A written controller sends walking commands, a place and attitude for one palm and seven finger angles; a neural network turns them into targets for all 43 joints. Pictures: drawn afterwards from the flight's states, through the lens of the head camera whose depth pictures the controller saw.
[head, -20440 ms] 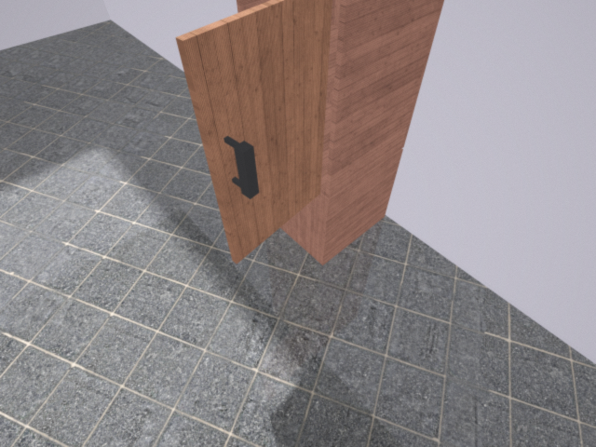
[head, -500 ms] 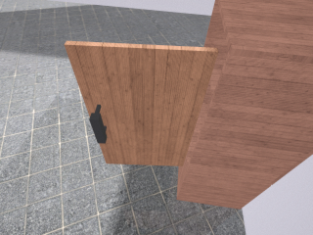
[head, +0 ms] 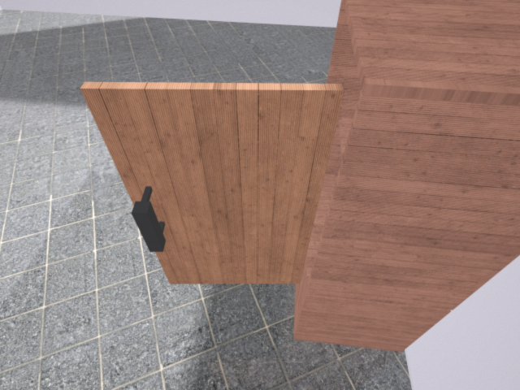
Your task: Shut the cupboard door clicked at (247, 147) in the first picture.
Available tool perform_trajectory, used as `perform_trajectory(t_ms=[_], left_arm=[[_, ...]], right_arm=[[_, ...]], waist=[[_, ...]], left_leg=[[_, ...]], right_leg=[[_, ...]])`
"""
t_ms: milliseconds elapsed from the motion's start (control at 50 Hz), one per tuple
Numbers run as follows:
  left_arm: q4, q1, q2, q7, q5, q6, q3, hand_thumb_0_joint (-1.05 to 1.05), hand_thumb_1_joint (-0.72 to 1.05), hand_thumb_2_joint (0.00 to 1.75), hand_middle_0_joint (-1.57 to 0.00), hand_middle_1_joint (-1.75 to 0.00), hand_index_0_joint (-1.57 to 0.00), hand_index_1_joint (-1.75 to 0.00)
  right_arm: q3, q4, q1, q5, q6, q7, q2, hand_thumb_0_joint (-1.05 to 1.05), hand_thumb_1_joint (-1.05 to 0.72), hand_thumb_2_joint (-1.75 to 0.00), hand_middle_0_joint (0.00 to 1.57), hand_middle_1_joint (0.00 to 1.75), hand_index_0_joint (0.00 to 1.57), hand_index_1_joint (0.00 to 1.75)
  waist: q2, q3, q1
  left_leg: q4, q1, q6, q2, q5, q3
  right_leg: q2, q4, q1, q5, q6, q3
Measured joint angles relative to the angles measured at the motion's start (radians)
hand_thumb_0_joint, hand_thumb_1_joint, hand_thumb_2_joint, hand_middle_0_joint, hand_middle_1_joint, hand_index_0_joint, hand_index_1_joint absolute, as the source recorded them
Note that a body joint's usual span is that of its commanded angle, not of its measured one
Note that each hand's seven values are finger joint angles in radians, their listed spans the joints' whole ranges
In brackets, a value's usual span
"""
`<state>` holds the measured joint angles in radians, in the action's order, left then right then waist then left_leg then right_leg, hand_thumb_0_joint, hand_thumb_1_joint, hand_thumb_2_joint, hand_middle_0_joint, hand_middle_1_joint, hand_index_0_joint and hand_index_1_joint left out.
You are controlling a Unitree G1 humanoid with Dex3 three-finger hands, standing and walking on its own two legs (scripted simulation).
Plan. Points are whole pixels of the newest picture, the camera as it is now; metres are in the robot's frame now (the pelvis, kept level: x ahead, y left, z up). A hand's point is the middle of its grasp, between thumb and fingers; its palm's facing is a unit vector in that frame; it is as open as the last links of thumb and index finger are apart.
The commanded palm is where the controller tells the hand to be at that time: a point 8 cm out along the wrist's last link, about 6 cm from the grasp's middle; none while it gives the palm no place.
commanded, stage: look again from close up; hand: left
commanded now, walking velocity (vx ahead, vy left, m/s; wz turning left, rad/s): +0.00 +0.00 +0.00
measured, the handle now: (152, 218) +0.41 +0.23 -0.01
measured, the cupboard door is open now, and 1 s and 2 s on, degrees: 97 97 97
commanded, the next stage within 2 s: raise the hand and make a fist in 0.10 s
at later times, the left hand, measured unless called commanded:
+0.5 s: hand (166, 352) +0.18 +0.15 +0.00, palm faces +0.07 -1.00 +0.00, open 6.7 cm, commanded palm +0.09 +0.21 -0.06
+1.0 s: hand (150, 384) +0.15 +0.17 -0.05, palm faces +0.01 -1.00 +0.02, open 4.3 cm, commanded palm +0.11 +0.23 -0.03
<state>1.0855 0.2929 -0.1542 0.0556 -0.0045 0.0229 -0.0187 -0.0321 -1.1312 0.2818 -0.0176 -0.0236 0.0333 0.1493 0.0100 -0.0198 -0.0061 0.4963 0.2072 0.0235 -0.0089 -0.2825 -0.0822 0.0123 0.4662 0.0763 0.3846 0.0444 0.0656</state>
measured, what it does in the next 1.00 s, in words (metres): lowers itself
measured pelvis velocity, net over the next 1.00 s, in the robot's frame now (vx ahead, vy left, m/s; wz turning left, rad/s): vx -0.08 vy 0.00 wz -0.02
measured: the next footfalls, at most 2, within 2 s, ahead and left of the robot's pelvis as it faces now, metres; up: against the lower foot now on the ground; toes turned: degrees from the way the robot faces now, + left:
none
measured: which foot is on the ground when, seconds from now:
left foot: down 0.00-1.00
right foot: down 0.00-1.00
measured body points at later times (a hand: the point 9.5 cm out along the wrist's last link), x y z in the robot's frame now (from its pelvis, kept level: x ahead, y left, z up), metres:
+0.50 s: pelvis -0.05 -0.02 -0.05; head -0.03 -0.03 +0.40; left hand +0.17 +0.20 +0.00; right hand +0.13 -0.27 -0.13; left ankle -0.01 +0.11 -0.73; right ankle -0.08 -0.09 -0.73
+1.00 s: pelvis -0.08 +0.00 -0.08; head -0.04 +0.00 +0.37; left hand +0.14 +0.23 -0.05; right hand +0.06 -0.22 -0.17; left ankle -0.01 +0.12 -0.74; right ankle -0.08 -0.09 -0.74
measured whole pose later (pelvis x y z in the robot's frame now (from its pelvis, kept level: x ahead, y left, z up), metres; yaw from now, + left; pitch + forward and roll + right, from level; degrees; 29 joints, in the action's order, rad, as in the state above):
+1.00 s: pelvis -0.08 +0.00 -0.08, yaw -1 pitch +13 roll -1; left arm 0.02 0.37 -0.20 -0.19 0.28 0.20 0.11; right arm -0.03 -0.55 0.30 0.04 -0.20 0.07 0.18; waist -0.04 0.14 -0.02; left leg 1.11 0.91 0.00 0.00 -0.42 0.03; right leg 0.07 1.12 0.80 0.54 0.05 0.05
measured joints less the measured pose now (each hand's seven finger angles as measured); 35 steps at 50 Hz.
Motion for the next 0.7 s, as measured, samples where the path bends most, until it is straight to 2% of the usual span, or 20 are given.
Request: perform_trajectory(t_ms=[220, 240, 260, 300, 320, 360, 400, 460, 500, 520, 560, 600, 640, 700], left_arm=[[0.010, 0.021, 0.002, 0.000, -0.006, -0.003, -0.001, 0.00, 0.92, 0.90, -0.20, -0.30, -0.20, -0.30], [-0.157, 0.071, 0.009, -0.007, 0.021, -0.061, 0.042, 0.01, 0.91, 0.90, -0.20, -0.30, -0.21, -0.30], [-0.357, 0.133, 0.005, 0.010, 0.058, -0.065, 0.042, 0.01, 0.91, 0.90, -0.20, -0.30, -0.21, -0.30], [-0.657, 0.209, -0.021, 0.058, 0.106, -0.006, 0.022, 0.02, 0.92, 0.90, -0.21, -0.31, -0.21, -0.31], [-0.761, 0.215, -0.027, 0.071, 0.124, 0.005, 0.018, 0.02, 0.92, 0.90, -0.21, -0.31, -0.22, -0.31], [-0.896, 0.174, -0.022, 0.066, 0.144, 0.052, 0.019, 0.02, 0.92, 0.90, -0.22, -0.33, -0.23, -0.33], [-0.934, 0.093, -0.010, 0.031, 0.151, 0.159, 0.048, 0.02, 0.92, 0.90, -0.24, -0.35, -0.25, -0.35], [-0.919, 0.010, 0.016, -0.100, 0.193, 0.347, 0.106, 0.01, 0.92, 0.90, -0.28, -0.39, -0.28, -0.39], [-0.903, 0.011, 0.017, -0.228, 0.223, 0.464, 0.129, 0.01, 0.92, 0.90, -0.31, -0.42, -0.31, -0.42], [-0.894, 0.026, 0.016, -0.284, 0.231, 0.504, 0.138, 0.00, 0.92, 0.90, -0.32, -0.44, -0.33, -0.44], [-0.883, 0.070, 0.011, -0.355, 0.235, 0.522, 0.147, 0.00, 0.91, 0.90, -0.36, -0.47, -0.36, -0.48], [-0.879, 0.117, -0.003, -0.370, 0.234, 0.493, 0.151, 0.00, 0.91, 0.90, -0.40, -0.51, -0.40, -0.51], [-0.888, 0.164, -0.018, -0.340, 0.238, 0.469, 0.165, 0.01, 0.91, 0.90, -0.44, -0.55, -0.44, -0.55], [-0.955, 0.200, -0.034, -0.268, 0.253, 0.488, 0.190, 0.02, 0.90, 0.90, -0.49, -0.61, -0.49, -0.61]], right_arm=[[0.006, 0.007, -0.030, 0.003, 0.008, 0.000, 0.012, 0.01, -0.92, -0.90, 0.19, 0.30, 0.20, 0.30], [0.004, 0.046, -0.023, 0.011, -0.017, 0.010, 0.018, 0.01, -0.92, -0.90, 0.20, 0.30, 0.20, 0.30], [-0.005, 0.097, -0.005, 0.031, -0.075, 0.032, 0.028, 0.01, -0.92, -0.89, 0.20, 0.30, 0.20, 0.30], [0.004, 0.161, 0.030, 0.047, -0.190, 0.052, 0.042, 0.01, -0.92, -0.89, 0.20, 0.30, 0.20, 0.30], [0.017, 0.190, 0.045, 0.052, -0.222, 0.044, 0.051, 0.01, -0.92, -0.89, 0.20, 0.30, 0.20, 0.30], [0.038, 0.252, 0.059, 0.050, -0.262, 0.026, 0.077, 0.01, -0.91, -0.90, 0.20, 0.30, 0.20, 0.30], [0.049, 0.304, 0.026, 0.040, -0.280, 0.008, 0.095, 0.01, -0.91, -0.90, 0.20, 0.30, 0.20, 0.30], [0.063, 0.368, -0.061, 0.018, -0.277, -0.026, 0.096, 0.01, -0.91, -0.90, 0.20, 0.30, 0.20, 0.30], [0.070, 0.415, -0.099, 0.013, -0.269, -0.048, 0.083, 0.01, -0.91, -0.90, 0.20, 0.30, 0.20, 0.30], [0.074, 0.442, -0.112, 0.013, -0.263, -0.056, 0.080, 0.01, -0.90, -0.90, 0.20, 0.30, 0.20, 0.30], [0.083, 0.508, -0.130, 0.017, -0.245, -0.059, 0.090, 0.01, -0.90, -0.90, 0.20, 0.30, 0.20, 0.30], [0.095, 0.565, -0.145, 0.022, -0.227, -0.051, 0.107, 0.01, -0.90, -0.90, 0.20, 0.30, 0.20, 0.30], [0.102, 0.601, -0.153, 0.025, -0.217, -0.037, 0.117, 0.01, -0.90, -0.90, 0.20, 0.30, 0.20, 0.30], [0.100, 0.613, -0.148, 0.025, -0.227, -0.013, 0.116, 0.01, -0.90, -0.90, 0.19, 0.30, 0.20, 0.30]], waist=[[0.003, -0.009, 0.012], [0.001, -0.026, 0.014], [-0.004, -0.042, 0.018], [0.002, -0.031, 0.013], [-0.002, -0.006, 0.004], [-0.028, 0.050, -0.018], [-0.034, 0.097, -0.028], [-0.027, 0.139, -0.030], [0.023, 0.165, -0.010], [0.045, 0.175, 0.002], [0.056, 0.185, 0.015], [0.043, 0.177, 0.024], [0.030, 0.172, 0.038], [0.004, 0.172, 0.062]], left_leg=[[-0.005, 0.006, -0.008, 0.014, 0.016, 0.002], [0.026, 0.024, -0.008, 0.021, 0.011, 0.003], [0.039, 0.029, -0.007, 0.026, -0.004, 0.001], [0.046, 0.040, -0.007, 0.002, -0.008, 0.002], [0.048, 0.055, -0.005, -0.014, 0.001, 0.011], [0.098, 0.122, -0.002, -0.032, -0.002, 0.040], [0.181, 0.227, -0.003, -0.040, -0.024, 0.043], [0.303, 0.389, -0.018, -0.016, -0.034, 0.049], [0.381, 0.483, -0.032, -0.015, -0.056, 0.060], [0.414, 0.521, -0.037, -0.015, -0.072, 0.070], [0.483, 0.590, -0.053, -0.007, -0.114, 0.092], [0.561, 0.651, -0.063, -0.003, -0.129, 0.109], [0.622, 0.701, -0.059, -0.001, -0.144, 0.122], [0.695, 0.762, -0.050, 0.004, -0.165, 0.151]], right_leg=[[0.014, -0.039, -0.010, -0.026, 0.003, 0.000], [0.019, -0.001, 0.016, -0.027, -0.001, -0.001], [0.020, 0.088, 0.063, -0.022, -0.005, -0.001], [-0.005, 0.232, 0.140, -0.015, -0.011, -0.005], [-0.016, 0.262, 0.165, -0.014, -0.012, -0.008], [-0.024, 0.264, 0.190, 0.025, -0.007, -0.001], [-0.028, 0.259, 0.243, 0.108, 0.002, -0.005], [-0.006, 0.400, 0.423, 0.105, 0.016, -0.011], [0.006, 0.491, 0.532, 0.124, 0.017, -0.034], [0.015, 0.529, 0.576, 0.139, 0.024, -0.044], [0.032, 0.600, 0.647, 0.166, 0.042, -0.040], [0.038, 0.662, 0.696, 0.184, 0.049, -0.020], [0.042, 0.710, 0.735, 0.200, 0.045, -0.005], [0.050, 0.757, 0.777, 0.213, 0.046, 0.025]])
